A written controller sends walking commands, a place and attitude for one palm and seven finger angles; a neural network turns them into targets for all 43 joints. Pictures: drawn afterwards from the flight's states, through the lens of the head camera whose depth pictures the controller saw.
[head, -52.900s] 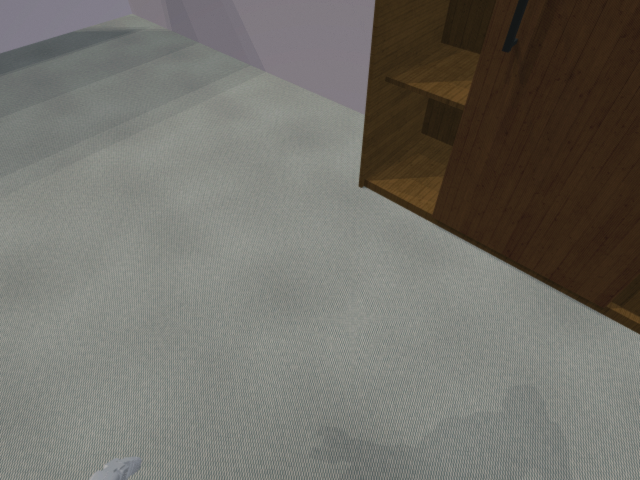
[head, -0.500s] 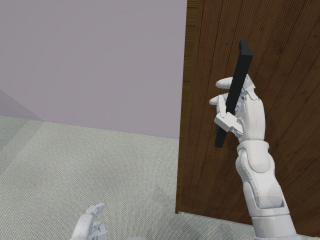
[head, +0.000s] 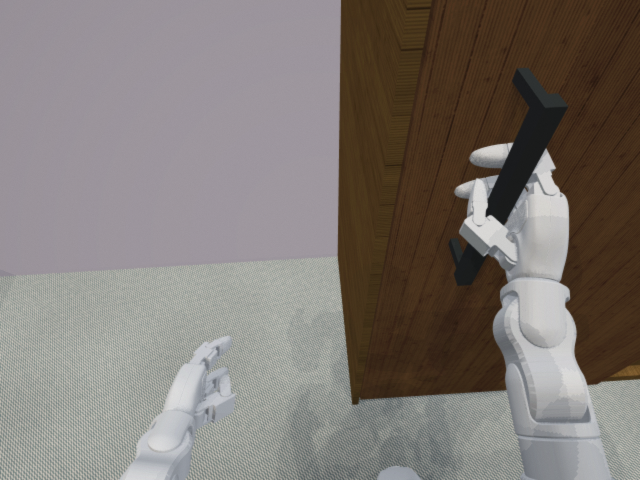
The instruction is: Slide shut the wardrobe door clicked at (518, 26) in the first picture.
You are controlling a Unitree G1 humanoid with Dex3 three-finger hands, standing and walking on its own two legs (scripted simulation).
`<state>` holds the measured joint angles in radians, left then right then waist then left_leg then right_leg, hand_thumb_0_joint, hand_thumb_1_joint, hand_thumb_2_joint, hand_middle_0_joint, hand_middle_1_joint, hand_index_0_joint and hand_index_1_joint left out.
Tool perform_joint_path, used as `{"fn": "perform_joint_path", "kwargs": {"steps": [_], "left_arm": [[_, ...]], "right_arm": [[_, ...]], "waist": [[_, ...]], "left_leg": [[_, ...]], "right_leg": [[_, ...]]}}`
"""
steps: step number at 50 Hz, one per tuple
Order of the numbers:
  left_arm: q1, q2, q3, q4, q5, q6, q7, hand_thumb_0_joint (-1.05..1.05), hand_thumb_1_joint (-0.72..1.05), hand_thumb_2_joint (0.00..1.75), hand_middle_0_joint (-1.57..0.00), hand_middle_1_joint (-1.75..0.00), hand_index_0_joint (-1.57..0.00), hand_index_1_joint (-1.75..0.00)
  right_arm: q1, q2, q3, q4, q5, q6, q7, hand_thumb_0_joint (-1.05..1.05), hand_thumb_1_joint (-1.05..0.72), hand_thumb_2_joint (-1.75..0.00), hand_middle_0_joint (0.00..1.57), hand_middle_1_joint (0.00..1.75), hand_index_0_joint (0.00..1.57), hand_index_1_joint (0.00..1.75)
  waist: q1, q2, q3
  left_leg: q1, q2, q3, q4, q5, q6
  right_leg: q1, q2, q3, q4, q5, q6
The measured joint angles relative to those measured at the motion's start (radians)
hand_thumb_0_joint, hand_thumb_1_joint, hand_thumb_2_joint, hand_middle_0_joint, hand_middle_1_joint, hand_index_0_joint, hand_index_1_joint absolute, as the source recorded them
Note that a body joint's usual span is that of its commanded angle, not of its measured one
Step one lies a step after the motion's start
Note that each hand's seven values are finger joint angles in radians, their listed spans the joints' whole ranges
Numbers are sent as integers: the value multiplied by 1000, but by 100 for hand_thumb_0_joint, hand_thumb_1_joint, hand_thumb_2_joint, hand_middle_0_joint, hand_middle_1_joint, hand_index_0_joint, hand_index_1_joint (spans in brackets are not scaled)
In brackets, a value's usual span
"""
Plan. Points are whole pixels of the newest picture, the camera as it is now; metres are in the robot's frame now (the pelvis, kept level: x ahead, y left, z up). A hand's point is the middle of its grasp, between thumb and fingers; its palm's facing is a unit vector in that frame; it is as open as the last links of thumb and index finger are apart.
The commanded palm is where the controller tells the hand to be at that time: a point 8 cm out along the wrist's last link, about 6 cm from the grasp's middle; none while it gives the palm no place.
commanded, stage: step sideways, sliding the door along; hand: right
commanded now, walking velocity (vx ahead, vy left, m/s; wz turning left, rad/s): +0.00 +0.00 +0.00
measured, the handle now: (488, 198) +0.36 -0.21 +0.17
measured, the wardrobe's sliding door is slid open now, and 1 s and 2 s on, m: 0.00 0.00 0.00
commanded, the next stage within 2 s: stop walking and hold the door there in 1.30 s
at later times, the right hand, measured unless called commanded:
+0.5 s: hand (469, 216) +0.33 -0.17 +0.17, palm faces +0.43 +0.90 -0.04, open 5.4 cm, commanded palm +0.29 -0.11 +0.17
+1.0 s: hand (472, 217) +0.32 -0.18 +0.18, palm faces +0.37 +0.93 +0.04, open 5.4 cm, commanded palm +0.29 -0.09 +0.17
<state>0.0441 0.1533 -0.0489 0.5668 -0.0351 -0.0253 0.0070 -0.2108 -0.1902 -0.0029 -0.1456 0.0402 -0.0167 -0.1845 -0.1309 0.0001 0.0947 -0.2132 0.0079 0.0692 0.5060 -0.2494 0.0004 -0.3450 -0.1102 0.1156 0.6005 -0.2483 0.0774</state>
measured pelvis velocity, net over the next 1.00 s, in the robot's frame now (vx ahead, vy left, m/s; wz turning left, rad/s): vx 0.05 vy -0.02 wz -0.11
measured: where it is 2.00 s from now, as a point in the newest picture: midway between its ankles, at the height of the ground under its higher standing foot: outside the picture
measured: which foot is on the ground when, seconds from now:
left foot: down 0.00-1.00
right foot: down 0.00-1.00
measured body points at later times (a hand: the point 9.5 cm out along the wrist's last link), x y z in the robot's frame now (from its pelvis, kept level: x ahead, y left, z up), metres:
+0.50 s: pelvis +0.04 +0.02 +0.00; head +0.12 +0.01 +0.44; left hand +0.26 +0.21 -0.10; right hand +0.30 -0.22 +0.17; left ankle +0.03 +0.16 -0.72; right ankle +0.03 -0.13 -0.73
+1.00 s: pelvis +0.05 -0.02 +0.00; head +0.13 -0.03 +0.44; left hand +0.29 +0.12 -0.09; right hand +0.30 -0.22 +0.17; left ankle +0.04 +0.14 -0.72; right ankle +0.03 -0.13 -0.73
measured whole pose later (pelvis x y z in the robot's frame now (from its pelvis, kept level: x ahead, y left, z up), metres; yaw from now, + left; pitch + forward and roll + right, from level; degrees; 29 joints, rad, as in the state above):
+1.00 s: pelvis +0.05 -0.02 +0.00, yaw -6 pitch +1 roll +1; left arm 0.16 0.19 -0.04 0.50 -0.02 -0.18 -0.07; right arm 0.04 0.02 0.10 -0.44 -0.04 -0.10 -0.22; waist -0.14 -0.04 0.14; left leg -0.31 0.04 0.00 0.70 -0.31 0.00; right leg -0.31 -0.04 -0.05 0.65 -0.36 -0.01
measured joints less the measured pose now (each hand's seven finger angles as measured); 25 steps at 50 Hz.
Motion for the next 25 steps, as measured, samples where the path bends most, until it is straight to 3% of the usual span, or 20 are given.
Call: {"fn": "perform_joint_path", "kwargs": {"steps": [2, 4, 6, 7, 9, 11, 12, 14, 19, 22, 25], "left_arm": [[-12, 15, 14, 13, -1, 3, 2, 0, 91, 90, -21, -30, -20, -30], [7, 30, 28, 23, 0, 8, 7, 0, 91, 90, -21, -30, -20, -30], [29, 34, 38, 32, 4, 11, 10, 1, 91, 90, -20, -30, -20, -30], [41, 36, 42, 28, 8, 10, 7, 1, 91, 90, -20, -30, -20, -30], [65, 37, 51, 18, 13, -4, -9, 1, 91, 90, -20, -30, -20, -30], [92, 37, 54, 10, 9, -22, -26, 1, 91, 90, -20, -30, -20, -30], [107, 36, 52, 6, 6, -31, -33, 1, 91, 90, -20, -30, -20, -30], [123, 37, 43, 13, 5, -46, -38, 1, 91, 90, -20, -30, -20, -30], [139, 52, 49, 46, 6, -63, -21, 1, 91, 90, -20, -30, -20, -30], [138, 64, 60, 49, 11, -71, -15, 1, 91, 90, -20, -30, -20, -30], [125, 62, 67, 21, 8, -91, -28, 1, 91, 90, -20, -30, -20, -30]], "right_arm": [[14, 11, -28, -17, 2, 4, -7, 2, -77, -86, 45, 141, 34, 140], [29, 23, -30, -37, 1, 1, -6, 2, -77, -86, 45, 141, 35, 140], [38, 30, -33, -60, -7, -9, -6, 3, -77, -85, 45, 141, 35, 140], [44, 31, -39, -71, -10, -16, -8, 3, -76, -85, 45, 141, 35, 140], [54, 31, -52, -83, -14, -33, -9, 3, -76, -85, 45, 141, 36, 140], [62, 33, -64, -97, -13, -40, -15, 2, -76, -85, 45, 141, 36, 140], [62, 34, -69, -105, -16, -38, -20, 2, -76, -85, 45, 141, 35, 140], [72, 41, -87, -119, -24, -38, -28, 1, -76, -85, 45, 141, 34, 140], [110, 82, -79, -151, -44, -44, -39, 1, -75, -85, 45, 141, 34, 140], [138, 107, -47, -177, -55, -55, -39, 2, -75, -84, 45, 141, 36, 140], [160, 113, -21, -193, -56, -70, -35, 3, -76, -82, 45, 141, 39, 140]], "waist": [[30, -30, 0], [40, -30, -4], [31, 4, 4], [24, 11, 14], [22, 6, 39], [22, -8, 62], [19, -9, 70], [21, -17, 74], [48, -32, 60], [37, -27, 50], [20, -29, 56]], "left_leg": [[-13, -7, 34, 58, -62, -3], [-16, 4, 58, 89, -101, -1], [-35, 29, 51, 138, -107, -4], [-55, 29, 30, 187, -88, -10], [-88, 16, -12, 271, -168, -10], [-78, 7, -31, 223, -141, -3], [-60, 10, -37, 159, -56, -2], [-30, 6, -27, 110, -62, -2], [-14, 24, 11, 94, -121, -5], [-33, 40, 1, 124, -113, -22], [-68, 34, -33, 185, -68, -14]], "right_leg": [[-33, -3, -23, 89, -45, -28], [-21, 16, -70, 101, -66, -52], [5, 33, -88, 60, -69, -20], [13, 35, -92, 48, -59, -13], [31, 35, -86, 20, -46, -17], [46, 31, -69, -3, -36, -12], [49, 31, -63, -2, -37, -6], [42, 27, -51, 17, -50, 6], [12, 31, -80, 55, -47, -53], [41, 36, -102, 2, -64, -19], [53, 34, -122, -7, -60, -31]]}}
